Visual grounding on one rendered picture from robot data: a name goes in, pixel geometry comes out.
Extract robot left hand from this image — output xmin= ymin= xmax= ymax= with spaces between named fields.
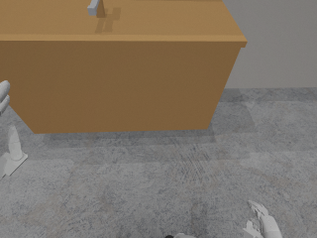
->
xmin=0 ymin=80 xmax=28 ymax=180

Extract counter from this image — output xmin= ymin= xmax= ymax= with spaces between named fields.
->
xmin=0 ymin=0 xmax=248 ymax=134

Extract robot right hand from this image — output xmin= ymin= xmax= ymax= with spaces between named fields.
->
xmin=243 ymin=200 xmax=282 ymax=238

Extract tap lever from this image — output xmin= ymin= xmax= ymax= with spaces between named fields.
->
xmin=87 ymin=0 xmax=100 ymax=16

